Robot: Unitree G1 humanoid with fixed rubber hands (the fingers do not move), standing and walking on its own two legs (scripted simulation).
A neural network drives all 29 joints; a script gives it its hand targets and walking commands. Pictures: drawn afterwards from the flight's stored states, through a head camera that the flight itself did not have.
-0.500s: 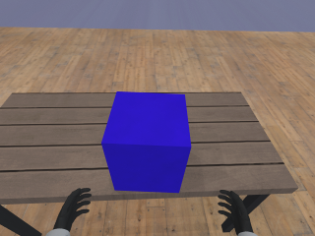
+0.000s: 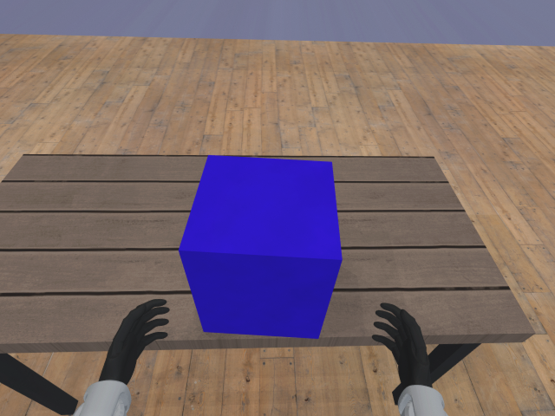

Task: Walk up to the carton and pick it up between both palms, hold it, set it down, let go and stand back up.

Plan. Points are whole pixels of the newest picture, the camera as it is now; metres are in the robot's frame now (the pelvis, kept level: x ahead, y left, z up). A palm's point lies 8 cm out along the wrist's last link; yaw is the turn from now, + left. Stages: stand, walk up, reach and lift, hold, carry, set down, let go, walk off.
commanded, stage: reach and lift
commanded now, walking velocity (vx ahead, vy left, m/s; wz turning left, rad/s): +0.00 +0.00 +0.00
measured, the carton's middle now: (265, 250) +0.39 +0.04 +0.00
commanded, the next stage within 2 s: none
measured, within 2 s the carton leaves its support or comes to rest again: neither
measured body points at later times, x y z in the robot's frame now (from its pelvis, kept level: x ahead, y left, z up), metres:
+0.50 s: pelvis +0.00 +0.00 +0.01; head +0.00 +0.01 +0.46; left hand +0.30 +0.22 +0.06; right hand +0.29 -0.18 +0.04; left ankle -0.01 +0.10 -0.74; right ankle -0.03 -0.12 -0.74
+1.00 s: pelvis -0.01 +0.00 +0.01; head +0.00 +0.01 +0.46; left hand +0.38 +0.22 +0.12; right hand +0.36 -0.18 +0.10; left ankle -0.01 +0.10 -0.74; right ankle -0.03 -0.12 -0.74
